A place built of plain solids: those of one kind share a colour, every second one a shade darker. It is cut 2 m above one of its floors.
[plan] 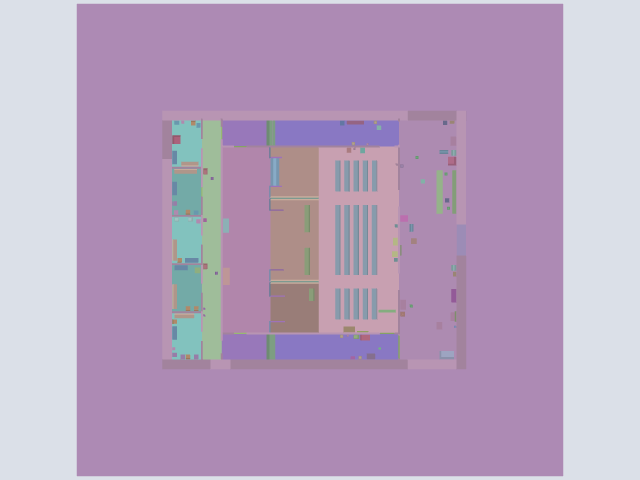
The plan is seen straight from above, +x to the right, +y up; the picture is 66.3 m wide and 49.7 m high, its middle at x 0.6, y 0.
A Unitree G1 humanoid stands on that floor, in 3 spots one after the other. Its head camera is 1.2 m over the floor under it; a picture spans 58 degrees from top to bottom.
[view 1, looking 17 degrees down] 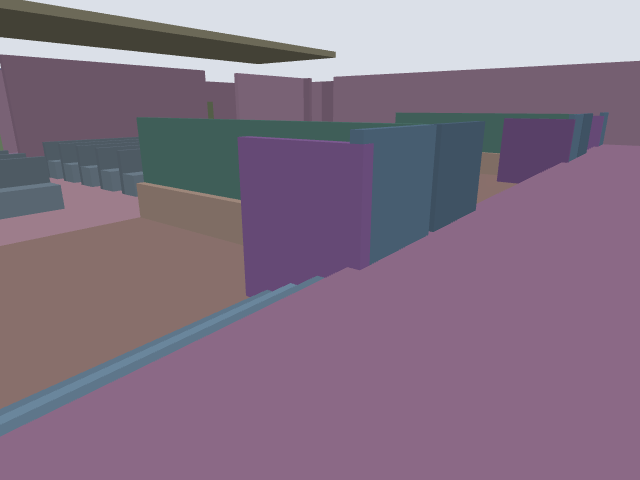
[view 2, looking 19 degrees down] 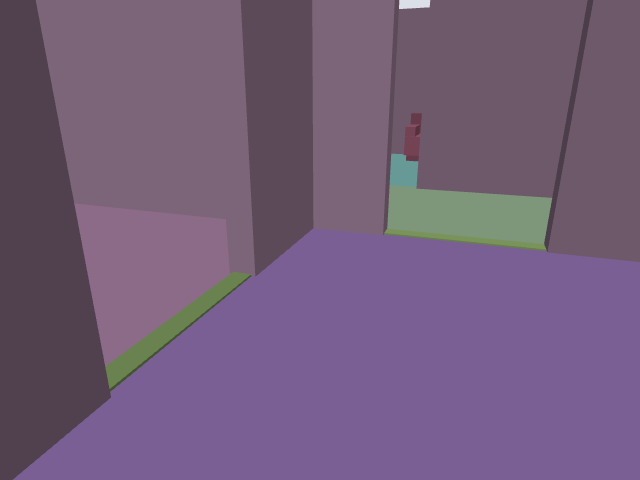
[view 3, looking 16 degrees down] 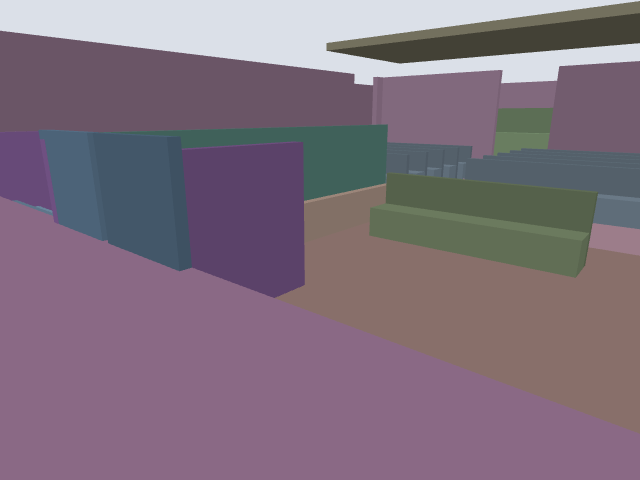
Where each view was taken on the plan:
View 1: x -6.33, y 8.28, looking -52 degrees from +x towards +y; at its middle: wall_cheek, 3.52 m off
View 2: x -5.89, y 11.07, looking -161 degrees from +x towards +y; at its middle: floor_walk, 3.69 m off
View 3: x -6.43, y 0.06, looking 40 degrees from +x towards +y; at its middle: floor_lift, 6.46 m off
